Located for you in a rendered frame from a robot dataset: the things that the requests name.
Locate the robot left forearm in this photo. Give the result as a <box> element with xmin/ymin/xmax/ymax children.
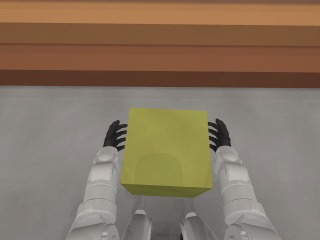
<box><xmin>66</xmin><ymin>146</ymin><xmax>121</xmax><ymax>239</ymax></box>

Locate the robot right thigh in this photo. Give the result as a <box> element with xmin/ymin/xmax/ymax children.
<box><xmin>180</xmin><ymin>216</ymin><xmax>218</xmax><ymax>240</ymax></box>

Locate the robot left shin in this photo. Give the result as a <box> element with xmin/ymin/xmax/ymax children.
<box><xmin>129</xmin><ymin>209</ymin><xmax>146</xmax><ymax>219</ymax></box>

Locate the robot right hand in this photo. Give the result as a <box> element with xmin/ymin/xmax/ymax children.
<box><xmin>208</xmin><ymin>118</ymin><xmax>231</xmax><ymax>153</ymax></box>

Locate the robot left upper arm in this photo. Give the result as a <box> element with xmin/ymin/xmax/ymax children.
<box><xmin>66</xmin><ymin>222</ymin><xmax>120</xmax><ymax>240</ymax></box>

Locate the robot right upper arm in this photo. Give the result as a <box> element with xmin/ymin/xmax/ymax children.
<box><xmin>224</xmin><ymin>222</ymin><xmax>282</xmax><ymax>240</ymax></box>

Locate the robot right forearm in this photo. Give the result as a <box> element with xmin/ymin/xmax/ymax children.
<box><xmin>213</xmin><ymin>145</ymin><xmax>278</xmax><ymax>234</ymax></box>

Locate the carton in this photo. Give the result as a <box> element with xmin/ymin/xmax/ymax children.
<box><xmin>120</xmin><ymin>107</ymin><xmax>213</xmax><ymax>198</ymax></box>

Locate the robot left hand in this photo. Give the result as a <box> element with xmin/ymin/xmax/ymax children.
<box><xmin>103</xmin><ymin>120</ymin><xmax>128</xmax><ymax>152</ymax></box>

